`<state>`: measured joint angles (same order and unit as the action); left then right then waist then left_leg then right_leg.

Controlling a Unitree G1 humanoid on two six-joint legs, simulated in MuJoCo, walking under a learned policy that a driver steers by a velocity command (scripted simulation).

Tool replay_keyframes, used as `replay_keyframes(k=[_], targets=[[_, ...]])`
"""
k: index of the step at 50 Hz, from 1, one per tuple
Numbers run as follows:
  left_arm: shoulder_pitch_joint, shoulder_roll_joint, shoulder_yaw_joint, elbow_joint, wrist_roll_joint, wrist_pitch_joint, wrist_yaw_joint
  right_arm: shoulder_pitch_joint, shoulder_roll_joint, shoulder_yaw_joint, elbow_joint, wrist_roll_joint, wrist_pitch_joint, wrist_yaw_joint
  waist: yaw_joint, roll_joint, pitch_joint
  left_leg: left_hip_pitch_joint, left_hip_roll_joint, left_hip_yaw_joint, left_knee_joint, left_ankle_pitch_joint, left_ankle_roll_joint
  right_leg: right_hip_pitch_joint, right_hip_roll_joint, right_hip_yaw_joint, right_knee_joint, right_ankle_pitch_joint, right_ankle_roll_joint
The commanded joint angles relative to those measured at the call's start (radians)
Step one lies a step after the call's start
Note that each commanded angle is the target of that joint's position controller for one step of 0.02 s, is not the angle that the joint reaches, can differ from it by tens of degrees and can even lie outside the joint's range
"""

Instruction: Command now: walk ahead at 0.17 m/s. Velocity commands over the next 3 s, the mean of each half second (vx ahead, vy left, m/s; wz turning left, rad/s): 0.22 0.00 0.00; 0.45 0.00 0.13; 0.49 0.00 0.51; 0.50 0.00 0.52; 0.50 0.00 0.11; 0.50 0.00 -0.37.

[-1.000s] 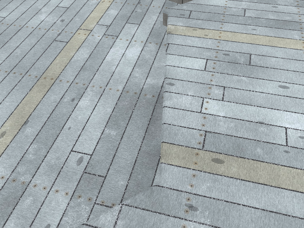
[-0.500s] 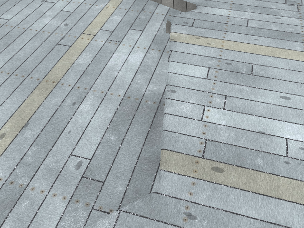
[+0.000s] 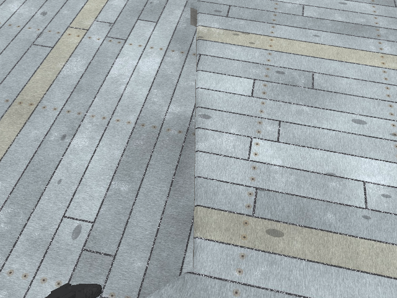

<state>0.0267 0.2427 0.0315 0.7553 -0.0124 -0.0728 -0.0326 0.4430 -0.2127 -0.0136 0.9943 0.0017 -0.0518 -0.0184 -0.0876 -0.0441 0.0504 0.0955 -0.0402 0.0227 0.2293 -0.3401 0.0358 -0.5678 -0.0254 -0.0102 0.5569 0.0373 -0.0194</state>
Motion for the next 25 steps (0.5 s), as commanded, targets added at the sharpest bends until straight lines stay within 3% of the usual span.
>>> replay_keyframes(k=[1, 2, 3, 4, 5, 6, 7, 8, 9, 11, 14, 17, 20, 21, 22, 23, 24, 25], targets=[[0.091, 0.128, 0.039, -0.021, 0.011, -0.017, 0.001, -0.050, -0.192, -0.045, -0.046, 0.006, 0.002, -0.011, 0.124, 0.169, -0.050, -0.083, 0.229, -0.083, 0.140, 0.867, 0.072, 0.234, 0.051, -0.003, -0.052, 0.015, -0.047], [0.193, 0.153, 0.052, 0.018, 0.017, -0.020, 0.006, -0.062, -0.187, -0.045, -0.051, 0.005, 0.008, -0.009, 0.176, 0.137, -0.111, -0.083, 0.187, -0.064, 0.277, 0.878, 0.047, 0.363, 0.058, -0.015, -0.113, 0.105, -0.069], [0.287, 0.203, 0.061, 0.041, 0.033, -0.020, 0.015, -0.026, -0.166, -0.037, -0.062, -0.011, 0.007, -0.006, 0.192, 0.050, -0.224, -0.211, 0.132, -0.043, 0.477, 0.657, 0.008, 0.601, -0.062, 0.090, -0.059, 0.459, -0.114], [0.326, 0.227, 0.056, 0.058, 0.046, -0.006, 0.018, 0.166, -0.035, 0.001, -0.036, -0.022, 0.007, 0.007, 0.112, -0.179, -0.393, -0.498, 0.005, -0.034, 0.852, -0.087, -0.053, 0.923, -0.348, 0.406, -0.014, 0.706, -0.322], [0.332, 0.129, 0.032, 0.062, 0.029, 0.002, 0.010, 0.178, -0.072, -0.007, -0.001, 0.003, 0.007, 0.013, 0.138, -0.134, -0.482, -0.515, -0.020, -0.163, 1.002, -0.363, -0.069, 0.869, -0.379, 0.528, -0.092, 0.588, -0.371], [0.223, 0.117, 0.026, 0.050, 0.007, 0.006, 0.007, 0.081, -0.147, -0.029, -0.031, 0.023, 0.013, 0.012, 0.125, -0.082, -0.315, -0.561, 0.026, -0.152, 1.037, -0.336, -0.073, 0.693, -0.330, 0.424, -0.152, 0.404, -0.327], [0.133, 0.092, 0.018, 0.041, 0.005, 0.009, 0.009, -0.003, -0.149, -0.034, -0.055, 0.025, 0.023, 0.000, 0.104, -0.026, -0.208, -0.580, 0.063, -0.117, 1.001, -0.281, -0.077, 0.560, -0.278, 0.350, -0.203, 0.230, -0.278], [0.082, 0.072, 0.008, 0.041, 0.016, 0.008, 0.010, -0.045, -0.144, -0.038, -0.064, 0.011, 0.039, -0.013, 0.088, 0.007, -0.132, -0.543, 0.088, -0.109, 0.935, -0.225, -0.084, 0.410, -0.244, 0.292, -0.258, 0.127, -0.249], [0.040, 0.077, 0.009, 0.047, 0.028, 0.008, 0.010, -0.030, -0.121, -0.038, -0.066, 0.004, 0.058, -0.022, 0.051, -0.035, -0.104, -0.470, 0.114, -0.112, 0.842, -0.187, -0.091, 0.306, -0.213, 0.243, -0.286, 0.042, -0.229], [0.047, 0.126, 0.028, 0.068, 0.034, 0.017, 0.012, -0.012, -0.102, -0.035, -0.064, 0.002, 0.069, -0.030, 0.041, -0.082, -0.099, -0.388, 0.088, -0.048, 0.693, -0.188, -0.087, 0.211, -0.166, 0.209, -0.357, -0.228, -0.215], [0.059, 0.191, 0.053, 0.071, 0.001, 0.020, 0.029, -0.040, -0.131, -0.044, -0.078, -0.002, 0.057, -0.028, 0.041, -0.099, -0.122, -0.336, 0.082, -0.018, 0.572, -0.097, -0.039, 0.182, -0.194, 0.261, -0.441, -0.514, -0.218], [0.046, 0.185, 0.058, 0.074, -0.018, 0.027, 0.041, -0.048, -0.121, -0.048, -0.065, -0.008, 0.041, -0.015, 0.018, -0.074, -0.093, -0.260, 0.075, 0.015, 0.452, 0.020, 0.007, 0.115, -0.192, 0.243, -0.462, -0.605, -0.186], [0.021, 0.141, 0.049, 0.069, -0.027, 0.039, 0.047, 0.031, -0.101, -0.052, -0.021, -0.012, 0.028, -0.009, -0.036, -0.025, -0.054, -0.138, 0.053, 0.039, 0.265, 0.011, 0.056, 0.032, -0.118, 0.165, -0.348, -0.676, -0.114], [-0.004, 0.085, 0.033, 0.050, -0.021, 0.038, 0.043, 0.096, -0.131, -0.057, -0.007, -0.013, 0.021, -0.014, -0.053, 0.107, -0.033, -0.092, 0.168, -0.133, 0.108, -0.146, 0.099, -0.058, -0.049, 0.094, -0.136, -0.644, -0.068], [-0.007, 0.023, 0.017, 0.019, -0.021, 0.024, 0.036, 0.099, -0.242, -0.083, -0.020, -0.001, 0.014, -0.017, -0.031, 0.323, 0.004, -0.063, 0.393, -0.500, -0.092, -0.422, 0.196, -0.229, 0.083, -0.047, 0.148, -0.518, -0.016], [-0.015, 0.096, 0.036, 0.018, -0.024, 0.008, 0.036, 0.028, -0.269, -0.089, -0.043, -0.019, -0.006, -0.018, -0.002, 0.277, 0.074, -0.161, 0.458, -0.655, -0.166, -0.503, 0.241, -0.289, 0.035, 0.066, 0.301, -0.473, -0.042], [0.041, 0.141, 0.049, 0.039, -0.027, 0.000, 0.031, -0.060, -0.225, -0.078, -0.074, -0.016, -0.028, -0.020, 0.057, 0.223, 0.085, -0.167, 0.421, -0.587, -0.157, -0.420, 0.203, -0.308, 0.007, 0.111, 0.351, -0.373, -0.049], [0.084, 0.149, 0.055, 0.069, -0.016, -0.001, 0.029, -0.099, -0.191, -0.070, -0.089, -0.005, -0.041, -0.014, 0.080, 0.201, 0.053, -0.133, 0.375, -0.492, -0.141, -0.319, 0.161, -0.304, -0.006, 0.106, 0.360, -0.316, -0.045]])
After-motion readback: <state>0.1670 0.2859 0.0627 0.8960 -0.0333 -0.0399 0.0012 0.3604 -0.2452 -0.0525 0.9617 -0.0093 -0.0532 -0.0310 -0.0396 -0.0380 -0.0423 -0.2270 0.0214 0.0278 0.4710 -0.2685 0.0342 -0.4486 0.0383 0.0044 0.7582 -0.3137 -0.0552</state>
